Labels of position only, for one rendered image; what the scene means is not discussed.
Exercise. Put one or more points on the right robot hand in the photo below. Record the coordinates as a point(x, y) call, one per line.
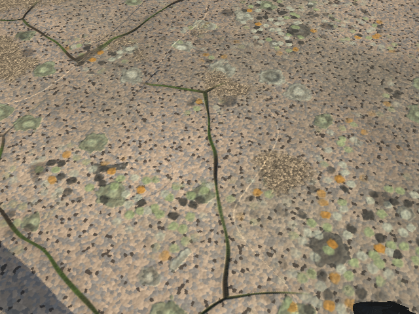
point(388, 307)

